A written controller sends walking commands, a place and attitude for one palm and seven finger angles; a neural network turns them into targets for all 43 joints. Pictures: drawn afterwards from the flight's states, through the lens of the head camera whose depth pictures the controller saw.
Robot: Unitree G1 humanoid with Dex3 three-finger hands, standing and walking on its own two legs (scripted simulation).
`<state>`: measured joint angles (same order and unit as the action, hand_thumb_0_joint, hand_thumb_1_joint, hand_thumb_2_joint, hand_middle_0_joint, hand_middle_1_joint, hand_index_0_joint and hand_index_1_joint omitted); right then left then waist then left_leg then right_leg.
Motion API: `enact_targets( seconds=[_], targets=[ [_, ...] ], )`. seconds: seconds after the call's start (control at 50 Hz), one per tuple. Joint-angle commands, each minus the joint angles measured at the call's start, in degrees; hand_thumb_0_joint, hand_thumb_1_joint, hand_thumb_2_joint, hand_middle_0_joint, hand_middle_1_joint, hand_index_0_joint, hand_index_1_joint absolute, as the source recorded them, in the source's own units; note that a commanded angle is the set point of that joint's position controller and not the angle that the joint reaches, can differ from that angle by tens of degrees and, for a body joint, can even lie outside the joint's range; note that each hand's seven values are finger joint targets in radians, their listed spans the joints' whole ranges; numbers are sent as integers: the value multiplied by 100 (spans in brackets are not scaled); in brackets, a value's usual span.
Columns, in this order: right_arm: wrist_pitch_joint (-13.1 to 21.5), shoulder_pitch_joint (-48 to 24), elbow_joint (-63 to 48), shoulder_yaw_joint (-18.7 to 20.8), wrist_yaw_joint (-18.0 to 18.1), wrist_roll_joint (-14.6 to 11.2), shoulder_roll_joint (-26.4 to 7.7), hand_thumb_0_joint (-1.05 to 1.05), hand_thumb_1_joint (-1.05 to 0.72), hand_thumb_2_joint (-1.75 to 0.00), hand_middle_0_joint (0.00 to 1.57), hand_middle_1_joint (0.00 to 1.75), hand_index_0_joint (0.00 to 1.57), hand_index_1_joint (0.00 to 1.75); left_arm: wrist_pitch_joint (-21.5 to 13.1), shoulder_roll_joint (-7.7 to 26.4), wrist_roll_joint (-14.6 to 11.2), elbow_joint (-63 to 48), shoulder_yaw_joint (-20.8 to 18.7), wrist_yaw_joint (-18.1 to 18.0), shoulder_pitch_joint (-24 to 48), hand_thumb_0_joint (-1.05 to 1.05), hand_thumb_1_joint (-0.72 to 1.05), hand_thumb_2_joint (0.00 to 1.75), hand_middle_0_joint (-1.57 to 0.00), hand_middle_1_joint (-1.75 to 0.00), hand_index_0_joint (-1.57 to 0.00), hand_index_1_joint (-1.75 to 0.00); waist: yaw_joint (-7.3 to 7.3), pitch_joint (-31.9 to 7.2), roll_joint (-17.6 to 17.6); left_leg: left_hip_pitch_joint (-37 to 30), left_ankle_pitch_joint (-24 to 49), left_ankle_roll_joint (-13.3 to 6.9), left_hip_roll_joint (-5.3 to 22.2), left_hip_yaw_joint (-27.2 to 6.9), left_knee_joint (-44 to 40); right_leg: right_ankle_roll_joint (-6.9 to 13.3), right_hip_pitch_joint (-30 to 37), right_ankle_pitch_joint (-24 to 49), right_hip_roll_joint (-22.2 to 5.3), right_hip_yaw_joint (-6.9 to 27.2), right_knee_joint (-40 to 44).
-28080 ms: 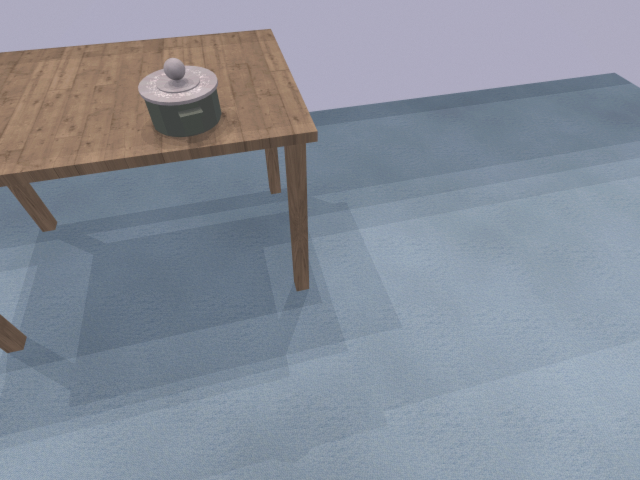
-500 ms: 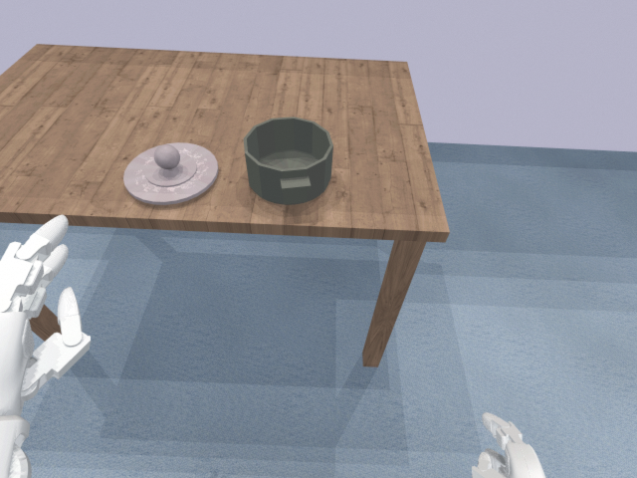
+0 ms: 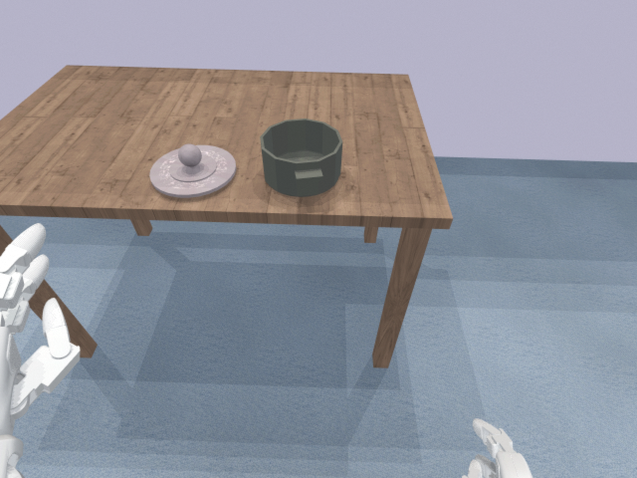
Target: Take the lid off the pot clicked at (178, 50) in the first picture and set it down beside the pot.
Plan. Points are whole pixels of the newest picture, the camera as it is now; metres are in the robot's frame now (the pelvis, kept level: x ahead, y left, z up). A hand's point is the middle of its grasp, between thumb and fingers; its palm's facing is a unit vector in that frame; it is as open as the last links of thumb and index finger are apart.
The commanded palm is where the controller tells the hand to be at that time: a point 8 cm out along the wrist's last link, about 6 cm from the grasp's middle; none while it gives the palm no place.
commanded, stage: stop stepping back and stand still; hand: left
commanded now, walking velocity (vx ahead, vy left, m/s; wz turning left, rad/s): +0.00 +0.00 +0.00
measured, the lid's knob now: (190, 155) +0.72 +0.31 +0.01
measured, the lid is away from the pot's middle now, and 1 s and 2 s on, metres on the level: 0.24 0.24 0.24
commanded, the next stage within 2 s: let the arm hang, fingers relaxed in 0.86 s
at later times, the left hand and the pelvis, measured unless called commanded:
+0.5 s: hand out of the picture +0.12 +0.19 -0.17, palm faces +0.00 -0.99 -0.17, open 7.4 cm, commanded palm none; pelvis +0.03 +0.02 +0.00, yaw +2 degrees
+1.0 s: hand out of the picture +0.12 +0.19 -0.16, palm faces +0.03 -0.97 -0.23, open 7.4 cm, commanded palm none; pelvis +0.07 +0.00 +0.01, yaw +1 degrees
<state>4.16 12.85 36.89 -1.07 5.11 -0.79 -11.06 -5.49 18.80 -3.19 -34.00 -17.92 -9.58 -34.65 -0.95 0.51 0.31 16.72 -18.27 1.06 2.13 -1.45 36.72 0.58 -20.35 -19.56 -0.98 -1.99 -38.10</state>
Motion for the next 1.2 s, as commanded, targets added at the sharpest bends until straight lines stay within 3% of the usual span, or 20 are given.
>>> enact_targets(
  seconds=[0.0, 0.06, 0.08, 0.12, 0.18, 0.2, 0.22, 0.24, 0.26, 0.28, 0.3, 0.34, 0.42, 0.44, 0.48, 0.5, 0.56, 0.6, 0.8, 1.18],
  targets=[
    [345, -827, -1084, 243, 23, -58, -626, 0, -90, -90, 20, 30, 20, 30, -490, 1086, 49, -1307, -727, -140, -74, 0, 90, 90, -20, -30, -20, -30, 54, 127, 633, 1241, -1999, -517, 393, -692, -1784, -39, 862, -399, 120, 14, 672],
    [332, -748, -971, 261, -9, 1, -585, 0, -90, -90, 20, 30, 20, 30, -578, 1099, -18, -1120, -749, -132, 5, 0, 90, 90, -20, -30, -20, -30, -9, 70, -521, 752, -617, -290, -111, 12, -197, 348, 359, -880, -744, 1380, 1841],
    [317, -679, -875, 272, -31, 9, -577, 0, -90, -90, 20, 30, 20, 30, -611, 1124, -40, -1125, -785, -140, 67, 0, 90, 90, -20, -30, -20, -30, -42, -83, -674, 425, -489, -251, -133, 129, 52, 421, 157, -1070, -987, 1555, 2057],
    [263, -682, -830, 274, -45, 5, -569, 0, -90, -90, 20, 30, 20, 30, -599, 1064, -77, -1049, -756, -137, 0, 0, 90, 90, -20, -30, -20, -30, -67, -158, -661, 90, -198, -244, -99, 165, 6, 441, 73, -708, -1044, 1390, 2055],
    [274, -812, -979, 308, -28, -18, -647, 0, -90, -90, 20, 30, 20, 30, -672, 1034, -89, -1215, -760, -114, -71, 0, 90, 90, -20, -30, -20, -30, -12, -231, -70, -26, 268, -317, 65, -62, -942, 150, 584, 365, -561, 610, 1411],
    [742, -445, 663, 712, -510, 202, -1175, 0, -90, -90, 20, 30, 20, 30, 27, -86, 595, 3880, 1537, 713, 983, 0, 90, 90, -20, -30, -20, -30, -395, -165, 373, 36, 1304, -327, 416, -583, -260, 100, -469, 818, -651, 64, 78],
    [308, -240, 703, 725, -604, 180, -1346, 0, -90, -90, 20, 30, 20, 30, 457, -20, 622, 3994, 1147, 866, 954, 0, 90, 90, -20, -30, -20, -30, -173, 107, 506, 649, 851, -387, 654, -918, -730, -11, -375, 70, -399, 21, -49],
    [33, -183, 483, 587, -613, 189, -1066, 0, -90, -90, 20, 30, 20, 30, 558, -119, 577, 4176, 1149, 868, 984, 0, 90, 90, -20, -30, -20, -30, -69, 13, 171, 1099, 587, -518, 635, -1193, -872, -7, -24, -120, -205, -25, -72],
    [-84, -192, 386, 524, -611, 209, -1021, 0, -90, -90, 20, 30, 20, 30, 552, -111, 555, 4487, 1196, 868, 1144, 0, 90, 90, -20, -30, -20, -30, 11, -93, -405, 1192, 811, -524, 483, -1139, -702, 44, 242, 199, -207, 35, 78],
    [-142, -124, 360, 526, -602, 214, -1040, 0, -90, -90, 20, 30, 20, 30, 527, -34, 555, 4823, 1228, 859, 1296, 0, 90, 90, -20, -30, -20, -30, 52, -345, -1004, 1060, 1130, -438, 245, -814, -271, 141, 487, 782, -409, 214, 349],
    [-190, 57, 365, 542, -594, 225, -988, 0, -90, -90, 20, 30, 20, 30, 544, 87, 558, 5170, 1250, 834, 1600, 0, 90, 90, -20, -30, -20, -30, -37, -506, -1517, 827, 1275, -341, 11, -434, 85, 285, 539, 1229, -667, 418, 513],
    [-316, 221, 514, 571, -519, 243, -1002, 0, -90, -90, 20, 30, 20, 30, 613, 224, 504, 5938, 1287, 787, 1971, 0, 90, 90, -20, -30, -20, -30, -97, -586, -1159, 350, 1485, -288, -89, -88, 249, 422, 620, 2020, -948, 689, 578],
    [-402, 46, 803, 424, -421, 261, -1032, 0, -90, -90, 20, 30, 20, 30, 703, 210, 404, 7179, 1416, 791, 2301, 0, 90, 90, -20, -30, -20, -30, 54, -172, 967, 232, 2475, -507, 436, -755, -977, 5, 749, 1463, -215, 79, 72],
    [-406, 59, 890, 404, -388, 244, -1053, 0, -90, -90, 20, 30, 20, 30, 696, 185, 383, 7460, 1451, 801, 2331, 0, 90, 90, -20, -30, -20, -30, 81, -177, 1069, 217, 2649, -560, 494, -828, -1124, -39, 899, 1274, -93, 20, 99],
    [-424, 60, 1091, 388, -344, 198, -1000, 0, -90, -90, 20, 30, 20, 30, 673, 153, 362, 7969, 1481, 820, 2237, 0, 90, 90, -20, -30, -20, -30, 131, -291, 1039, 66, 2254, -517, 438, -648, -1100, -12, 1135, 1151, -125, 95, 435],
    [-445, 102, 1149, 386, -331, 175, -970, 0, -90, -90, 20, 30, 20, 30, 671, 178, 369, 8125, 1487, 830, 2249, 0, 90, 90, -20, -30, -20, -30, 110, -197, 708, 60, 1931, -486, 404, -611, -1078, 17, 1144, 1189, -163, 130, 620],
    [-500, 336, 1416, 392, -322, 195, -752, 0, -90, -90, 20, 30, 20, 30, 660, 31, 377, 8477, 1459, 825, 2221, 0, 90, 90, -20, -30, -20, -30, 57, -219, 864, 43, 810, -438, 322, -482, -1158, 115, 1126, 854, -268, 220, 968],
    [-537, 479, 1539, 402, -322, 176, -691, 0, -90, -90, 20, 30, 20, 30, 652, 22, 381, 8639, 1488, 818, 2242, 0, 90, 90, -20, -30, -20, -30, 26, -67, 347, -4, 637, -414, 288, -457, -1127, 149, 1024, 787, -303, 256, 1178],
    [-535, 814, 2071, 382, -295, 150, -513, 0, -90, -90, 20, 30, 20, 30, 630, -60, 358, 9123, 1526, 757, 2171, 0, 90, 90, -20, -30, -20, -30, 9, 7, -129, -257, 1292, -335, 298, -269, -1063, 174, 1144, 1544, -395, 310, 1250],
    [-504, 582, 2231, 433, -254, 175, -415, 0, -90, -90, 20, 30, 20, 30, 600, -177, 367, 9074, 1385, 717, 2528, 0, 90, 90, -20, -30, -20, -30, -3, -8, 76, -622, 2085, -244, 340, -98, -1070, 151, 1362, 2318, -420, 331, 1171]
  ],
)
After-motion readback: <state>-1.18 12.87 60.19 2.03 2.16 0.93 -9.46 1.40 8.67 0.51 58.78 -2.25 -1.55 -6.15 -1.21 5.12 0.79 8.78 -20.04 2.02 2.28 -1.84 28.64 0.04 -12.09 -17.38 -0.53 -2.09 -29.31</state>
